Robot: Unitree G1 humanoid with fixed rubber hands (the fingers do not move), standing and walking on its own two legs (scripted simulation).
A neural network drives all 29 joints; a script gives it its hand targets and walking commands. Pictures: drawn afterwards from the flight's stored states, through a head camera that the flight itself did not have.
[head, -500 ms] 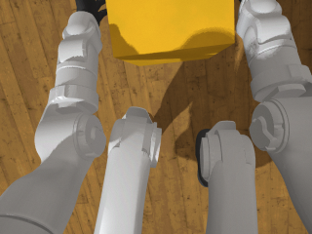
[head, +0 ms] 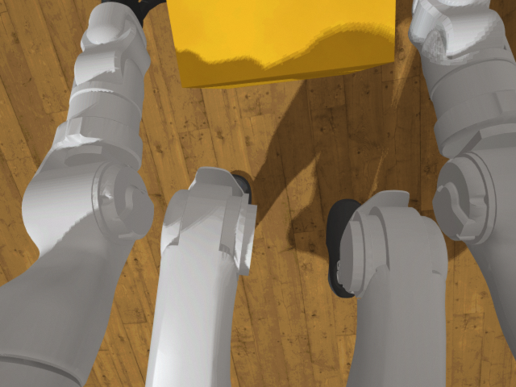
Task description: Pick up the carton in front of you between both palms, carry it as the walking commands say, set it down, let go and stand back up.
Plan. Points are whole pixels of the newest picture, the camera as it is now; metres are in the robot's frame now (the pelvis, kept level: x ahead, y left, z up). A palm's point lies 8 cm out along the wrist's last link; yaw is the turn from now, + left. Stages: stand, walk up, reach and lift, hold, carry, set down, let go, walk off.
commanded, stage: set down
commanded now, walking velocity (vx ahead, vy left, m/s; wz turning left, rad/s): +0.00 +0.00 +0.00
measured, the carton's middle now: out of the picture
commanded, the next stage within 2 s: let go in 1.24 s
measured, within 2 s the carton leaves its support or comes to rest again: neither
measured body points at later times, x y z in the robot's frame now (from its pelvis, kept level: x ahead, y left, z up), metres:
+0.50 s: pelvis +0.00 +0.01 +0.05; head +0.35 +0.03 +0.33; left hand +0.52 +0.28 -0.08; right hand +0.59 -0.09 -0.08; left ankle +0.12 +0.13 -0.34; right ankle +0.09 -0.11 -0.34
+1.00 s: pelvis +0.02 +0.01 +0.17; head +0.35 +0.03 +0.48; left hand +0.53 +0.29 +0.07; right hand +0.60 -0.11 +0.06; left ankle +0.11 +0.13 -0.34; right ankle +0.09 -0.11 -0.34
